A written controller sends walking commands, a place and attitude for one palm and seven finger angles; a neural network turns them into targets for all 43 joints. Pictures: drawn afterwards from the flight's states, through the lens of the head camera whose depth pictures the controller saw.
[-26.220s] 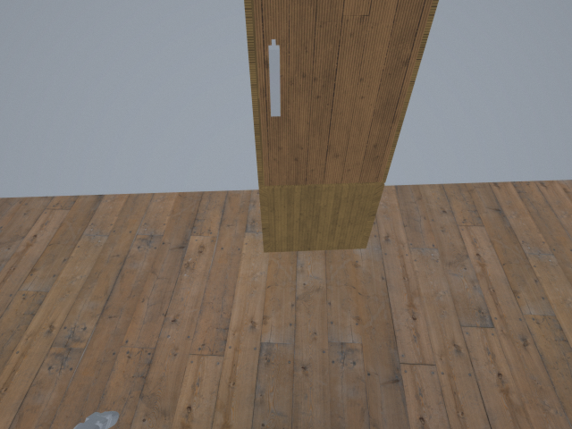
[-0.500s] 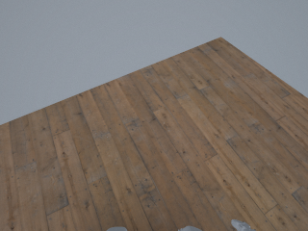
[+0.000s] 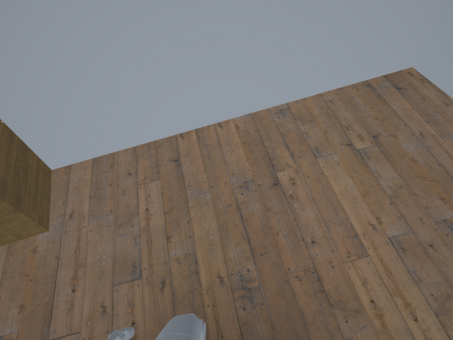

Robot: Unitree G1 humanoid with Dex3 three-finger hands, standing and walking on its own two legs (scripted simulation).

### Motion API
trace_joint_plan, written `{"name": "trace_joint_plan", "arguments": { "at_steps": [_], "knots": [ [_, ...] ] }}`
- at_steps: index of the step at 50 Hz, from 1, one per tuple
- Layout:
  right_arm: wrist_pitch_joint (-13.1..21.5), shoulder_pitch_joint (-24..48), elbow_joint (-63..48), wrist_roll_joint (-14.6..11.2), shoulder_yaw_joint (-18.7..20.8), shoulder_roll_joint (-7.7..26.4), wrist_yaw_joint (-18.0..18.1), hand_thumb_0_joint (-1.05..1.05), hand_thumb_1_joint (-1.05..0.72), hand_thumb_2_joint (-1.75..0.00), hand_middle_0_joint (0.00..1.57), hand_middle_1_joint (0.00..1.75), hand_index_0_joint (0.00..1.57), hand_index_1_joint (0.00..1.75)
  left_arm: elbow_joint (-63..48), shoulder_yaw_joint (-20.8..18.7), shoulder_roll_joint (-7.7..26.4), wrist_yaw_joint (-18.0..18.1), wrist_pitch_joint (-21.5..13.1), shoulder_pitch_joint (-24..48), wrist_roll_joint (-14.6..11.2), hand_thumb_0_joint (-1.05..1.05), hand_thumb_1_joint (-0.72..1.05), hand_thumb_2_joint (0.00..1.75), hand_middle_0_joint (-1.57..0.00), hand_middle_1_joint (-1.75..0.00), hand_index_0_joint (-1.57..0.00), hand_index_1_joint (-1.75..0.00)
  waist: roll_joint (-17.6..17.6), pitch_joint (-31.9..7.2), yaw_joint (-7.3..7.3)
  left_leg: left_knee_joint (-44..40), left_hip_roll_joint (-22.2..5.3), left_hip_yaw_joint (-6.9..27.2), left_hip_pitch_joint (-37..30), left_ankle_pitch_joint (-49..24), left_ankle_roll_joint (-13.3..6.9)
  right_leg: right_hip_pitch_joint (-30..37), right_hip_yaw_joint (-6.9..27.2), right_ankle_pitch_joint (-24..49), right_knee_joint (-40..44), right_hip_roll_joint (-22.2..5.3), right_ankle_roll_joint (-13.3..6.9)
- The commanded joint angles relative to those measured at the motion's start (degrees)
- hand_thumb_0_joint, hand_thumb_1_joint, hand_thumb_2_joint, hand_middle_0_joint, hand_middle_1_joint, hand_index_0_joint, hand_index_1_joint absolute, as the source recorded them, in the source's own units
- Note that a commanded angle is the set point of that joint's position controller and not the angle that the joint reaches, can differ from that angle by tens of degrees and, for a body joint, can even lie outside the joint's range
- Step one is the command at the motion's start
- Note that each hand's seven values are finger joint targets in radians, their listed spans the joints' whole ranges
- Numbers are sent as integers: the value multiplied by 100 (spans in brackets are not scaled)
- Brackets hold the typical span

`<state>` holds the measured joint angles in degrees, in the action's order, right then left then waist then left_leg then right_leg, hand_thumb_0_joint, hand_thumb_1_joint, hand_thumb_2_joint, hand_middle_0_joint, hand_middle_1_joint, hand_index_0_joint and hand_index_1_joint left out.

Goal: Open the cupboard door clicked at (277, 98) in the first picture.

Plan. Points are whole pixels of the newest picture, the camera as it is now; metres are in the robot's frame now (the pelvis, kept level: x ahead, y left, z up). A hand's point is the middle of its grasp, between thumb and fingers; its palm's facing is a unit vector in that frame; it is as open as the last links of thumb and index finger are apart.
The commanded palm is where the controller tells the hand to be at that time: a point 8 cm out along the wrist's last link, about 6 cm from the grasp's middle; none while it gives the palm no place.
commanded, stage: turn to face it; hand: left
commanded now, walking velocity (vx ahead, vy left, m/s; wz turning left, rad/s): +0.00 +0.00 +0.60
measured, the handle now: out of the picture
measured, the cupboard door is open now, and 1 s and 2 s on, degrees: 42 42 42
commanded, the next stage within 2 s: take the last steps up to it in 1.58 s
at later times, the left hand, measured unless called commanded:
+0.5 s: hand out of the picture +0.03 +0.25 -0.16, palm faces +0.30 -0.91 -0.27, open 7.4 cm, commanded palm none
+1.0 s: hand out of the picture -0.07 +0.18 -0.18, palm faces +0.62 -0.75 -0.24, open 7.3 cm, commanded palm none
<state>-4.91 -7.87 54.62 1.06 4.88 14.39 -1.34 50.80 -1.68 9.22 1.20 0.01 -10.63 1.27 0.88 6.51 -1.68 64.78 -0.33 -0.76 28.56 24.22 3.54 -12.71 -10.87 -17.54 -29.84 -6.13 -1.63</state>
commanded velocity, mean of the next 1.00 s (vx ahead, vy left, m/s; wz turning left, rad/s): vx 0.00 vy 0.00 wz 0.60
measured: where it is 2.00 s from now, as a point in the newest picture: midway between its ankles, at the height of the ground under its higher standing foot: outside the picture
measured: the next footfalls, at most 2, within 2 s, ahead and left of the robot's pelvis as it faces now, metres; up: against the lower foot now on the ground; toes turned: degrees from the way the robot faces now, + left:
left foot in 0.22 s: +0.03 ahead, +0.14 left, +0.00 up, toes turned +14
right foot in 0.60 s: +0.09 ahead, -0.10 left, +0.00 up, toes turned +17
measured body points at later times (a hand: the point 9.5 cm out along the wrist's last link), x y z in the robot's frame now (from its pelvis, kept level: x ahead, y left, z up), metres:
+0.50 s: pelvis +0.00 +0.01 -0.01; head +0.05 +0.02 +0.44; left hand +0.01 +0.29 -0.14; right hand +0.16 -0.20 -0.15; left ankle -0.01 +0.13 -0.74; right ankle +0.05 -0.12 -0.70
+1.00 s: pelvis +0.01 -0.01 -0.01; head +0.05 +0.02 +0.44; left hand -0.10 +0.22 -0.16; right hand +0.25 -0.15 -0.15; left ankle -0.06 +0.08 -0.73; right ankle +0.05 -0.11 -0.74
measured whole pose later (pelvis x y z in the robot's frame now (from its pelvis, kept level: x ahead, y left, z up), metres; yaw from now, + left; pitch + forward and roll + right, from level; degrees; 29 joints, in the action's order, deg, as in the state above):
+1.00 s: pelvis +0.01 -0.01 -0.01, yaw +38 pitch +0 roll +2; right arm -4.2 -5.6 53.9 0.9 4.0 13.1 -1.6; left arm 52.0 -3.3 12.2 0.6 0.2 -13.1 1.6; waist -2.4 6.6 0.5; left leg 39.4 -1.0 -5.2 18.7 22.8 2.2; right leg -12.6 -18.1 -20.9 -34.8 -10.7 0.6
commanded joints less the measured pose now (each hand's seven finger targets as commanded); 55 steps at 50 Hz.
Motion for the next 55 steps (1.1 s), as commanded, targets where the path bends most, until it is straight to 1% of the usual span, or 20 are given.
{"name": "trace_joint_plan", "arguments": {
  "at_steps": [1, 6, 9, 11, 12, 13, 18, 23, 27, 28, 29, 30, 32, 35, 46, 49, 50, 51, 52, 55],
  "knots": [
    [161, 443, -541, -32, -11, 160, -60, 0, -90, -90, 20, 30, 20, 30, -257, -386, 1245, 106, -113, -543, 22, 0, 90, 90, -20, -30, -20, -30, -1029, -847, 359, -882, -134, -241, 201, 95, 33, 1195, 592, 3549, 690, -1435, -449],
    [248, 464, -638, -58, -44, 128, -60, 0, -90, -90, 20, 30, 20, 30, -188, -501, 1452, 72, -74, -591, 61, 0, 90, 90, -20, -30, -20, -30, -1262, -880, 390, -2298, -56, -568, -476, 132, -134, 1101, 374, 3614, 296, -1656, -460],
    [321, -145, -553, -9, 33, 412, -48, 0, -90, -90, 20, 30, 20, 30, -185, -521, 1439, 5, -52, -471, -6, 0, 90, 90, -20, -30, -20, -30, -730, -1176, -10, -3870, -30, -537, -1976, -1166, -304, 338, -82, 3011, -948, -1461, 7],
    [342, -985, -428, 37, 309, 1561, 55, 0, -90, -90, 20, 30, 20, 30, -684, -339, 841, -47, 14, 3, -52, 0, 90, 90, -20, -30, -20, -30, 1786, -1370, -496, -4352, -2446, 2552, -3197, -4968, -1723, -2196, 99, -2265, -3263, -181, 647],
    [327, -1088, -350, 23, 259, 1479, 88, 0, -90, -90, 20, 30, 20, 30, -783, -353, 1007, 8, 94, 229, 13, 0, 90, 90, -20, -30, -20, -30, 971, -1303, -465, -4260, -2452, 2265, -2911, -4220, -1849, -2252, 731, -2104, -3619, -179, 562],
    [350, -812, -446, 42, 257, 1370, 165, 0, -90, -90, 20, 30, 20, 30, -671, -377, 855, 28, 109, 309, -9, 0, 90, 90, -20, -30, -20, -30, 1436, -1220, -341, -4321, -2066, 2122, -2631, -3674, -1702, -2369, 903, -1723, -3741, -175, 589],
    [411, -1, -694, 37, 102, 991, 187, 0, -90, -90, 20, 30, 20, 30, -300, -398, 906, -86, 179, -94, 4, 0, 90, 90, -20, -30, -20, -30, 614, -759, 141, -4606, -1231, 1240, -1669, -2542, -1222, -1837, 1015, -530, -3380, 1, 647],
    [367, -107, -663, 65, 166, 1026, 159, 0, -90, -90, 20, 30, 20, 30, -447, -350, 803, -63, 143, 77, -22, 0, 90, 90, -20, -30, -20, -30, 689, -852, 64, -4446, -1164, 1565, -1602, -2380, -1289, -1293, 883, -708, -2028, 287, 622],
    [313, 122, -736, 41, 209, 988, 156, 0, -90, -90, 20, 30, 20, 30, -381, -358, 824, -38, 59, -397, -57, 0, 90, 90, -20, -30, -20, -30, 864, -992, 292, -3977, -936, 1820, -1025, -2420, -1121, -41, 761, -130, -450, 557, 521],
    [312, 188, -787, 3, 202, 866, 146, 0, -90, -90, 20, 30, 20, 30, -332, -404, 943, -8, 8, -654, -47, 0, 90, 90, -20, -30, -20, -30, 578, -1051, 440, -3615, -694, 1700, -577, -2083, -905, 665, 870, 370, 373, 393, 474],
    [321, 89, -833, -59, 169, 547, 106, 0, -90, -90, 20, 30, 20, 30, -323, -493, 1417, 41, -72, -898, 41, 0, 90, 90, -20, -30, -20, -30, -736, -1247, 549, -2552, -50, 1100, 307, -872, -502, 1553, 2006, 453, 1257, -728, 181],
    [346, 142, -948, -49, 136, 337, 85, 0, -90, -90, 20, 30, 20, 30, -342, -515, 1778, 67, -68, -809, 76, 0, 90, 90, -20, -30, -20, -30, -1940, -1050, 561, -976, 570, 245, 863, 1120, -150, 1360, 3230, 1387, 1444, -2187, -538],
    [226, 83, -674, 3, 203, 575, 74, 0, -90, -90, 20, 30, 20, 30, -420, -406, 1350, 96, -85, -281, -7, 0, 90, 90, -20, -30, -20, -30, -1471, -738, 265, 692, 73, 595, 662, 589, -151, 434, 2670, 1580, 1297, -1849, -715],
    [152, -55, -466, -1, 106, 309, -34, 0, -90, -90, 20, 30, 20, 30, -520, -308, 1018, 108, -109, 135, -1, 0, 90, 90, -20, -30, -20, -30, -1029, -669, 15, 723, -118, 265, 522, -194, -2, 426, 1150, 2403, 994, -1238, -402],
    [231, 494, -600, -55, -31, 97, -58, 0, -90, -90, 20, 30, 20, 30, -176, -497, 1443, 60, -59, -634, 61, 0, 90, 90, -20, -30, -20, -30, -1269, -839, 454, -2092, -59, -536, -346, 278, -96, 1114, 418, 3327, 440, -1678, -486],
    [304, -1, -545, -30, 10, 291, -42, 0, -90, -90, 20, 30, 20, 30, -136, -530, 1474, 10, -43, -493, 14, 0, 90, 90, -20, -30, -20, -30, -994, -1086, 136, -3560, 13, -622, -1499, -724, -218, 653, -9, 2939, -419, -1565, -108],
    [354, -419, -447, -1, 107, 635, -28, 0, -90, -90, 20, 30, 20, 30, -222, -520, 1381, -24, -23, -431, -36, 0, 90, 90, -20, -30, -20, -30, -295, -1356, -137, -4079, -385, -89, -2533, -1894, -451, -126, -235, 2250, -1396, -1316, 202],
    [385, -791, -424, 54, 295, 1352, 21, 0, -90, -90, 20, 30, 20, 30, -506, -418, 933, -84, -1, -272, -75, 0, 90, 90, -20, -30, -20, -30, 1596, -1433, -370, -4229, -2065, 2210, -3439, -4275, -1330, -1995, -249, -1471, -2775, -383, 653],
    [322, -1151, -287, 23, 298, 1559, 64, 0, -90, -90, 20, 30, 20, 30, -731, -327, 941, -25, 79, 192, -4, 0, 90, 90, -20, -30, -20, -30, 1184, -1345, -495, -4245, -2553, 2317, -3082, -4720, -1807, -2215, 488, -2255, -3351, -227, 570],
    [378, -426, -498, 43, 170, 1098, 235, 0, -90, -90, 20, 30, 20, 30, -459, -369, 921, -16, 129, 309, -22, 0, 90, 90, -20, -30, -20, -30, 1097, -1025, -149, -4323, -1744, 1665, -2332, -3937, -1509, -2271, 1092, -1169, -3831, -188, 635]
  ]
}}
